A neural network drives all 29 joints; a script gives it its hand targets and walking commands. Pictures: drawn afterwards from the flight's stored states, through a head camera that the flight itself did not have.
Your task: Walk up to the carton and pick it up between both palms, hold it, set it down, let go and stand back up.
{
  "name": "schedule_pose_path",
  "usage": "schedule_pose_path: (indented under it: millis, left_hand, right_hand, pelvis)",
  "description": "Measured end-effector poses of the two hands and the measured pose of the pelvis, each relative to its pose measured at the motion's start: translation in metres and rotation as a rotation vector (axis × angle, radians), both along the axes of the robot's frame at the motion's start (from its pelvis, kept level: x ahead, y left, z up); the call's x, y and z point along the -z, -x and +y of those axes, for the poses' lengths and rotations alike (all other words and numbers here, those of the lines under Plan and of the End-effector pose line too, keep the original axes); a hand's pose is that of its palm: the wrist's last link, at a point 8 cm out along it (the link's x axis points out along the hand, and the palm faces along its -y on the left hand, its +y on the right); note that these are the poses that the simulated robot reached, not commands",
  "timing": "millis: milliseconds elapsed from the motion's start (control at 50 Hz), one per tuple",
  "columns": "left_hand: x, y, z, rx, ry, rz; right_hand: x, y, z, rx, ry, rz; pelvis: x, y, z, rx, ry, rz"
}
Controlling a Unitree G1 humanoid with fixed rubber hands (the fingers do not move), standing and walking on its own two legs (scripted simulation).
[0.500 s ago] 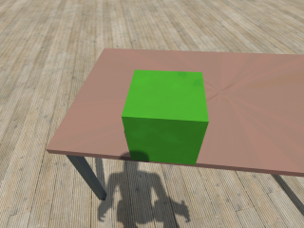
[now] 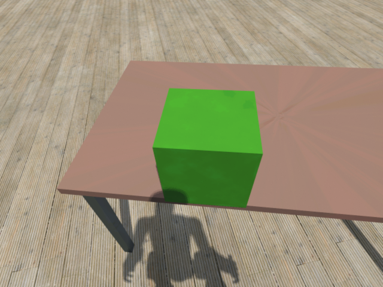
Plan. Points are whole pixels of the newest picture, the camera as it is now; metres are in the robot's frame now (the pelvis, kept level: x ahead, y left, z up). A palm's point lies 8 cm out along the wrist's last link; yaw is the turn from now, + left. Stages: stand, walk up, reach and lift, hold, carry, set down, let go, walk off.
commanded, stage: stand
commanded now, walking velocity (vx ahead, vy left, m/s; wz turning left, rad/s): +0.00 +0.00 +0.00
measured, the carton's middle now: (207, 148) +0.46 -0.01 +0.01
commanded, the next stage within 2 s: none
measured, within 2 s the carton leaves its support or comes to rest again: neither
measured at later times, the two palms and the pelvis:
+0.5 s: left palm out of the picture +0.01 +0.25 -0.13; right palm out of the picture +0.01 -0.25 -0.13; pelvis +0.00 +0.00 +0.00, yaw +0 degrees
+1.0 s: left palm out of the picture +0.00 +0.25 -0.13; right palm out of the picture +0.00 -0.25 -0.13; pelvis +0.00 +0.00 +0.00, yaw +0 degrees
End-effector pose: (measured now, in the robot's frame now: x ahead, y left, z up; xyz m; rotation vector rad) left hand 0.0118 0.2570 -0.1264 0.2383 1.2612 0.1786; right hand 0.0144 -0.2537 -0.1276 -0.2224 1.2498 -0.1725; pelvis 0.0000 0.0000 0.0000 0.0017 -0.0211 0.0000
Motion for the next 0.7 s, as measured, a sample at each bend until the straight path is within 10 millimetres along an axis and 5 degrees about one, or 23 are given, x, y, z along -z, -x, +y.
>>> schedule_pose_path:
  millis: [700]
  left_hand:
    - [0.0037,0.0079,-0.0054,-0.012,0.011,0.04]
  right_hand:
    - [0.0036,0.0103,0.0061,0.02,-0.011,0.042]
  pelvis:
    - [-0.0007,-0.0019,0.0005,0.004,0.0,0.001]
